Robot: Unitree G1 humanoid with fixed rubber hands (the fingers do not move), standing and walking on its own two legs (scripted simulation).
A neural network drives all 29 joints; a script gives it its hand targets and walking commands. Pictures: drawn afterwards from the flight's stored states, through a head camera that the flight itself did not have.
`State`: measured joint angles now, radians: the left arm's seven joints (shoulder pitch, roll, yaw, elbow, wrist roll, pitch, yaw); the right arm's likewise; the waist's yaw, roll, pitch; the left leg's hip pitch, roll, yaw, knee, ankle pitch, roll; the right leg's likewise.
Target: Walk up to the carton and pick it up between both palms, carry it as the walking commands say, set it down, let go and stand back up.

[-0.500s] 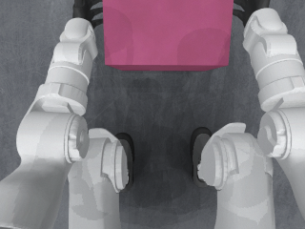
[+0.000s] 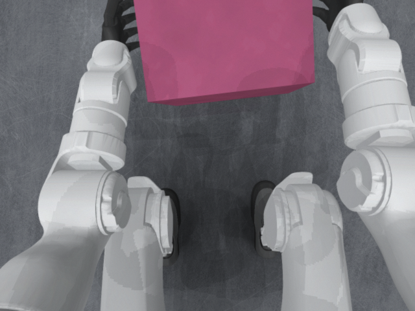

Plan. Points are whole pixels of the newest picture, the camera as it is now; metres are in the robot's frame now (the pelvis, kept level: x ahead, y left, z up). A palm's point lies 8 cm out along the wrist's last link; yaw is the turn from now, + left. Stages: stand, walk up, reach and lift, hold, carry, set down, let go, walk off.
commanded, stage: reach and lift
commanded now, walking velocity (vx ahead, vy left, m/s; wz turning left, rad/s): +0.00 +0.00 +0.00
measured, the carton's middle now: (224, 41) +0.55 -0.04 -0.21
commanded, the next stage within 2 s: none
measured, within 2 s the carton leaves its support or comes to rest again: neither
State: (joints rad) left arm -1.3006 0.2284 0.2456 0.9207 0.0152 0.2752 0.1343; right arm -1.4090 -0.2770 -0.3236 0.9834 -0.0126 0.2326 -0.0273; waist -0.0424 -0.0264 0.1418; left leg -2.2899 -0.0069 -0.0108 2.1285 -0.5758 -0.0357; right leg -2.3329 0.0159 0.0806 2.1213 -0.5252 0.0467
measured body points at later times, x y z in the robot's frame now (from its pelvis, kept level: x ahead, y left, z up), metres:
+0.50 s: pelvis +0.02 +0.00 +0.04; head +0.33 -0.01 +0.37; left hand +0.54 +0.13 -0.08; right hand +0.55 -0.20 -0.05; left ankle +0.11 +0.13 -0.35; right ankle +0.11 -0.14 -0.35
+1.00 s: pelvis +0.01 +0.00 +0.09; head +0.30 -0.01 +0.43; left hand +0.53 +0.13 +0.00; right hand +0.53 -0.21 +0.02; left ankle +0.11 +0.13 -0.35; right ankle +0.11 -0.14 -0.35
